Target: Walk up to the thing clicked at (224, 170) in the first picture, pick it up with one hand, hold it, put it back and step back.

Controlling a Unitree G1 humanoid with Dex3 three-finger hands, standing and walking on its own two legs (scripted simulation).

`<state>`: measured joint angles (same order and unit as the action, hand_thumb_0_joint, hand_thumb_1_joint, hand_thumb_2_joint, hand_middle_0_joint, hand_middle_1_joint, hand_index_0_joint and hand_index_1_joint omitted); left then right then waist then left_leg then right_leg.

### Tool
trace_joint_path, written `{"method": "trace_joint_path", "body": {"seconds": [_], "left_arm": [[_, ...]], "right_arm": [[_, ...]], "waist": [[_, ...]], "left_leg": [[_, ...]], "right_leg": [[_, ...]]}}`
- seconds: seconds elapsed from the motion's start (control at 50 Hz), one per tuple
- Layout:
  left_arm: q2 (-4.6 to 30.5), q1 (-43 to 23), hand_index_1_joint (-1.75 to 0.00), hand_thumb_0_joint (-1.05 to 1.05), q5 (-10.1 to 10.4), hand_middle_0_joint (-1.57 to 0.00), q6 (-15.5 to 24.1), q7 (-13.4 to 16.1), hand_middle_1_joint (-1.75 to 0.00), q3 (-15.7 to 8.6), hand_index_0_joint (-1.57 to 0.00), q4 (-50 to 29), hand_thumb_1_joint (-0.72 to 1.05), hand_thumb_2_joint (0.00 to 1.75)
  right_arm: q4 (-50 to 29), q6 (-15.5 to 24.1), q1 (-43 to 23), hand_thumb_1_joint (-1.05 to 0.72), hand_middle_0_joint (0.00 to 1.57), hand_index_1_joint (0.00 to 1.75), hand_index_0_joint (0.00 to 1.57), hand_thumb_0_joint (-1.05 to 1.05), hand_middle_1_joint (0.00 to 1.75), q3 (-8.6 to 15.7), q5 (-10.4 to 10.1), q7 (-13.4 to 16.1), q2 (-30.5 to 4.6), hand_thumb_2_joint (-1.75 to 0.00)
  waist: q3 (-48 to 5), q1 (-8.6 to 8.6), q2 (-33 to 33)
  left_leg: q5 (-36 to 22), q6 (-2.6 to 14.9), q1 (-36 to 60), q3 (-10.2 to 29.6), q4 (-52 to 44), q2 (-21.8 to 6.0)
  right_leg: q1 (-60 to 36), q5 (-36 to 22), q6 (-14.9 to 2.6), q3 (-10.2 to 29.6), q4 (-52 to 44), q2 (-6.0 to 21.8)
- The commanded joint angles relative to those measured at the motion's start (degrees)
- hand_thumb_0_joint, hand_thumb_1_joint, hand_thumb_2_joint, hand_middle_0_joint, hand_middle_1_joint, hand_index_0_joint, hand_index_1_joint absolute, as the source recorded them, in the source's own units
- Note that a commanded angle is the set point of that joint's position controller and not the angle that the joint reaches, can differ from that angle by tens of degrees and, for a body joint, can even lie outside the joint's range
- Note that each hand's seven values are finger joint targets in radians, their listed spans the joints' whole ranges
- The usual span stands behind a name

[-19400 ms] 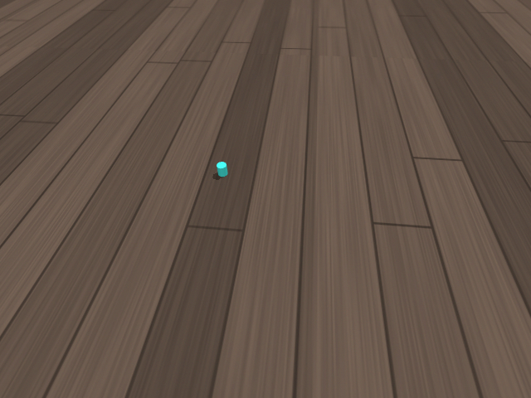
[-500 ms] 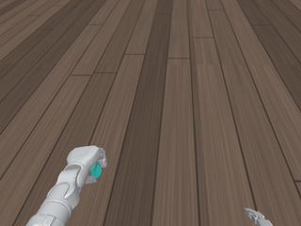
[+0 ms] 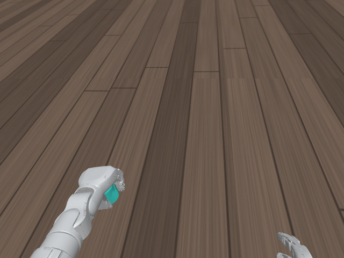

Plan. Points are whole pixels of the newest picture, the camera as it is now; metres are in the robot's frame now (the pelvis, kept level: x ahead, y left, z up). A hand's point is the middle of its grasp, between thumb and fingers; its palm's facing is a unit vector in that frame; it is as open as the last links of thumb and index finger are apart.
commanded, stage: hold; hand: left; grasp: from above
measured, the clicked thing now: (105, 190) +0.32 +0.22 -0.05
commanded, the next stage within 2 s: crouch in 0.66 s
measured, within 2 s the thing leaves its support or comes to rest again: neither
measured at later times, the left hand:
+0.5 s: hand (103, 197) +0.29 +0.22 -0.03, palm faces -0.43 -0.06 -0.90, open 7.1 cm
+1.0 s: hand (104, 201) +0.29 +0.22 -0.05, palm faces -0.45 -0.06 -0.89, open 7.1 cm
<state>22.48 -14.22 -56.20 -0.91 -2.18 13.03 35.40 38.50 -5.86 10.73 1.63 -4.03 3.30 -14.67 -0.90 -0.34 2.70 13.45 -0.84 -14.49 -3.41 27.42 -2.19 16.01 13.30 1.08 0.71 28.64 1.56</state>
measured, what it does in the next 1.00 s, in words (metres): stands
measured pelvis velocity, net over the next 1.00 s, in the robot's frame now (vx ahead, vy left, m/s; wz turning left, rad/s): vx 0.00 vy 0.00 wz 0.01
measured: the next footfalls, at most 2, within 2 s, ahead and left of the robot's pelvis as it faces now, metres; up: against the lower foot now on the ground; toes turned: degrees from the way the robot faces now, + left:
none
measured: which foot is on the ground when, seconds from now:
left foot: down 0.00-1.00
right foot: down 0.00-1.00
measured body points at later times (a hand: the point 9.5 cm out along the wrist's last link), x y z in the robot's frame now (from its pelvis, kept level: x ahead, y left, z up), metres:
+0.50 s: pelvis +0.00 +0.00 +0.00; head +0.00 -0.02 +0.45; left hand +0.31 +0.22 +0.02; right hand +0.15 -0.25 -0.11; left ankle +0.01 +0.13 -0.74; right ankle +0.02 -0.13 -0.74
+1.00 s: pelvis +0.00 +0.00 +0.00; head +0.02 -0.02 +0.45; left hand +0.31 +0.22 +0.00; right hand +0.15 -0.25 -0.11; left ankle +0.01 +0.13 -0.74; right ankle +0.02 -0.13 -0.74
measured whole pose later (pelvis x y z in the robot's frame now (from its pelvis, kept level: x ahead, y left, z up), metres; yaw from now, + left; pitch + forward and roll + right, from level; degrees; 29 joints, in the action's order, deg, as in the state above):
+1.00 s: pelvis +0.00 +0.00 +0.00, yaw +0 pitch +1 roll +0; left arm 22.1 -13.2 -57.8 1.2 1.2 12.2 38.2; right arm 38.4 -6.1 10.0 1.6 -3.9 3.3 -14.0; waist -0.1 0.1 1.9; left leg 13.3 -0.8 -15.0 -3.0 27.1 -1.9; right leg 16.3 13.3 1.1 0.3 28.2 1.8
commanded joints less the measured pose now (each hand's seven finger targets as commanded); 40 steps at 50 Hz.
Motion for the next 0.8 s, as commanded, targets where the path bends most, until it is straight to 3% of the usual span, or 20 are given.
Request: {"method": "trace_joint_path", "body": {"seconds": [0.0, 0.08, 0.1, 0.16, 0.2, 0.24, 0.28, 0.32, 0.36, 0.42, 0.46, 0.48, 0.52, 0.54, 0.62, 0.66, 0.72, 0.74, 0.76, 0.78], "left_arm": [[11.5, -17.9, -0.73, 0.00, 0.1, -0.80, -0.3, 1.2, -0.87, -5.5, -0.93, -10.8, 0.60, 0.49], [12.5, -17.4, -0.73, 0.00, 0.1, -0.80, -0.1, 0.7, -0.86, -6.6, -0.93, -10.5, 0.59, 0.51], [11.3, -17.6, -0.73, 0.00, 0.3, -0.80, 0.0, 0.5, -0.87, -5.3, -0.93, -11.9, 0.60, 0.50], [12.7, -20.0, -0.73, 0.00, 0.1, -0.79, 0.3, 0.5, -0.87, -6.4, -0.93, -12.5, 0.61, 0.48], [10.7, -17.2, -0.73, 0.00, 0.3, -0.80, 0.2, 0.6, -0.87, -5.3, -0.94, -11.3, 0.61, 0.49], [10.9, -17.4, -0.73, 0.00, 0.4, -0.81, 0.2, 0.8, -0.86, -5.2, -0.95, -11.6, 0.63, 0.48], [13.0, -18.5, -0.72, 0.00, 0.2, -0.80, 0.5, 1.0, -0.86, -7.0, -0.94, -12.7, 0.61, 0.48], [11.3, -17.4, -0.72, 0.00, 0.2, -0.81, 0.3, 0.9, -0.86, -5.5, -0.94, -13.4, 0.60, 0.49], [12.7, -18.8, -0.72, 0.00, 0.0, -0.83, 0.2, 1.2, -0.85, -6.7, -0.95, -14.1, 0.62, 0.50], [12.1, -19.2, -0.73, 0.00, -0.1, -0.81, 0.1, 1.4, -0.87, -5.9, -0.95, -13.1, 0.63, 0.48], [9.7, -16.6, -0.73, 0.00, 0.2, -0.81, -0.3, 1.2, -0.87, -4.3, -0.95, -11.1, 0.62, 0.48], [10.4, -17.8, -0.72, 0.00, 0.2, -0.81, 0.0, 1.2, -0.86, -4.4, -0.95, -13.2, 0.62, 0.47], [11.7, -15.5, -0.72, 0.00, 0.0, -0.81, -0.4, 1.2, -0.85, -6.1, -0.94, -9.7, 0.61, 0.48], [11.2, -16.5, -0.71, 0.00, 0.4, -0.81, -0.2, 1.0, -0.85, -5.3, -0.94, -12.3, 0.61, 0.48], [12.3, -16.0, -0.71, 0.00, -0.2, -0.81, 0.0, 1.2, -0.84, -6.8, -0.94, -11.1, 0.60, 0.48], [11.6, -19.1, -0.72, 0.00, 0.0, -0.82, 0.4, 1.3, -0.85, -5.5, -0.95, -12.7, 0.61, 0.49], [12.9, -19.6, -0.72, 0.00, 0.1, -0.81, 0.8, 1.7, -0.86, -6.9, -0.94, -13.2, 0.60, 0.49], [12.4, -18.4, -0.75, 0.00, -0.1, -0.80, 0.8, 1.6, -0.92, -6.7, -0.96, -12.0, 0.64, 0.53], [11.7, -15.9, -0.72, 0.00, 0.0, -0.72, 0.6, 1.7, -0.89, -6.4, -0.88, -11.0, 0.58, 0.49], [11.1, -16.1, -0.71, 0.00, -0.2, -0.77, 0.8, 1.7, -0.84, -5.8, -0.90, -12.0, 0.54, 0.47]], "right_arm": [[-8.2, 2.7, -6.2, -0.91, 0.20, 0.30, 0.20, 0.00, 0.30, 2.2, 0.2, 0.3, -6.9, -0.90], [-8.4, 2.7, -6.3, -0.91, 0.20, 0.30, 0.20, 0.00, 0.30, 2.0, 0.1, 0.4, -6.8, -0.90], [-8.9, 2.8, -6.8, -0.91, 0.20, 0.30, 0.20, 0.00, 0.30, 1.9, 0.1, 0.4, -6.6, -0.90], [-8.5, 2.9, -6.4, -0.91, 0.20, 0.30, 0.20, 0.00, 0.30, 1.9, 0.1, 0.6, -6.6, -0.90], [-8.6, 3.0, -6.5, -0.91, 0.20, 0.30, 0.20, 0.00, 0.30, 1.8, 0.1, 0.6, -6.4, -0.90], [-8.8, 3.2, -7.0, -0.91, 0.20, 0.30, 0.20, 0.00, 0.30, 1.8, 0.1, 0.6, -6.5, -0.90], [-8.5, 3.1, -6.7, -0.91, 0.20, 0.30, 0.20, 0.00, 0.30, 1.9, 0.0, 0.7, -6.5, -0.90], [-8.6, 3.1, -6.8, -0.91, 0.20, 0.30, 0.20, 0.00, 0.30, 1.9, 0.1, 0.6, -6.4, -0.91], [-8.4, 3.1, -6.9, -0.91, 0.20, 0.30, 0.20, 0.00, 0.30, 2.0, 0.1, 0.7, -6.5, -0.91], [-7.9, 3.1, -6.6, -0.91, 0.20, 0.30, 0.20, 0.00, 0.30, 1.9, 0.1, 0.7, -6.5, -0.90], [-8.1, 3.1, -6.8, -0.91, 0.20, 0.30, 0.20, 0.00, 0.30, 1.9, 0.1, 0.6, -6.4, -0.91], [-8.1, 3.1, -6.8, -0.91, 0.20, 0.30, 0.20, 0.00, 0.30, 2.0, 0.1, 0.6, -6.6, -0.90], [-7.9, 3.1, -6.6, -0.91, 0.20, 0.30, 0.20, 0.00, 0.30, 2.0, 0.1, 0.6, -6.6, -0.91], [-8.2, 3.0, -7.1, -0.91, 0.20, 0.30, 0.20, 0.00, 0.30, 2.0, 0.1, 0.5, -6.4, -0.90], [-8.2, 2.8, -6.9, -0.91, 0.20, 0.30, 0.20, 0.00, 0.30, 1.9, 0.1, 0.6, -6.4, -0.91], [-8.0, 2.9, -6.7, -0.91, 0.20, 0.30, 0.20, 0.00, 0.30, 1.9, 0.2, 0.6, -6.4, -0.91], [-8.1, 2.8, -6.2, -0.91, 0.20, 0.30, 0.20, 0.00, 0.30, 2.1, 0.2, 0.6, -6.6, -0.91], [-7.9, 2.9, -6.2, -0.91, 0.20, 0.30, 0.20, 0.00, 0.30, 2.1, 0.2, 0.7, -6.3, -0.91], [-8.1, 2.8, -6.4, -0.88, 0.20, 0.30, 0.20, 0.00, 0.30, 2.1, 0.2, 0.6, -6.4, -0.89], [-8.1, 2.8, -6.4, -0.91, 0.20, 0.30, 0.20, 0.00, 0.30, 2.2, 0.2, 0.6, -6.3, -0.90]], "waist": [[-12.2, -0.36, -1.8], [-11.5, -0.68, -2.1], [-11.6, -0.63, -2.4], [-12.6, -0.51, -1.4], [-11.8, -0.43, -2.7], [-11.0, -0.31, -2.5], [-12.7, -1.00, -1.8], [-13.2, -0.59, -2.1], [-14.2, -0.77, -1.2], [-13.1, -0.40, -2.3], [-11.5, -0.37, -2.3], [-12.3, -0.67, -1.9], [-11.8, -0.70, -3.2], [-11.6, -0.97, -2.4], [-11.9, -0.80, -2.6], [-12.5, -0.11, -1.6], [-13.2, -0.56, -1.4], [-13.3, -0.76, -1.5], [-12.6, -0.77, -1.9], [-13.4, -0.68, -1.7]], "left_leg": [[-8.2, 1.61, 5.7, 0.1, -3.7, 2.6], [-7.9, 1.71, 5.5, 0.2, -4.1, 2.6], [-7.8, 1.73, 5.8, 0.1, -4.2, 2.7], [-7.9, 1.72, 6.4, 0.1, -4.3, 2.7], [-7.8, 1.73, 6.4, 0.0, -4.2, 2.6], [-7.0, 1.68, 6.1, 0.1, -4.6, 2.7], [-7.8, 1.66, 6.7, 0.0, -4.4, 2.7], [-9.2, 1.77, 7.4, -0.1, -4.1, 2.8], [-10.6, 1.70, 8.2, -0.1, -4.0, 2.8], [-9.8, 1.78, 7.7, 0.0, -4.1, 2.8], [-9.0, 1.56, 7.0, 0.1, -4.7, 2.6], [-9.0, 1.44, 7.4, 0.4, -4.9, 2.4], [-9.6, 1.64, 6.7, 0.2, -4.5, 2.6], [-9.6, 1.54, 6.6, 0.3, -4.7, 2.6], [-9.6, 1.77, 6.9, 0.0, -4.3, 2.9], [-9.7, 1.59, 7.3, 0.2, -4.4, 2.7], [-9.4, 1.58, 7.6, 0.2, -4.5, 2.7], [-10.1, 1.53, 7.6, 0.3, -4.5, 2.6], [-10.3, 1.48, 7.5, 0.3, -4.5, 2.6], [-11.5, 1.57, 7.8, 0.2, -4.1, 2.7]], "right_leg": [[-2.9, -6.3, -1.25, -0.8, -5.0, -2.6], [-3.1, -5.7, -1.25, -0.8, -5.4, -2.6], [-2.9, -5.6, -1.26, -0.7, -5.5, -2.5], [-3.0, -5.8, -1.26, -0.7, -5.5, -2.5], [-2.7, -5.5, -1.16, -0.7, -5.6, -2.6], [-2.5, -4.8, -1.26, -0.8, -5.9, -2.5], [-3.2, -5.4, -1.21, -0.6, -5.9, -2.5], [-3.7, -7.2, -1.10, -0.5, -5.6, -2.3], [-4.0, -8.3, -1.13, -0.5, -5.6, -2.3], [-3.8, -7.7, -1.07, -0.6, -5.8, -2.4], [-3.1, -6.7, -1.37, -0.9, -5.9, -2.6], [-3.6, -6.6, -1.46, -1.1, -5.8, -2.7], [-3.9, -7.1, -1.30, -1.0, -5.9, -2.6], [-4.1, -7.2, -1.31, -1.1, -5.9, -2.6], [-4.1, -7.3, -1.13, -0.7, -6.2, -2.3], [-3.5, -7.7, -1.28, -0.9, -5.8, -2.5], [-3.8, -7.3, -1.37, -0.8, -5.9, -2.5], [-4.2, -7.7, -1.39, -1.0, -5.7, -2.6], [-4.4, -7.8, -1.43, -1.1, -5.8, -2.6], [-4.2, -9.2, -1.38, -1.0, -5.4, -2.5]]}}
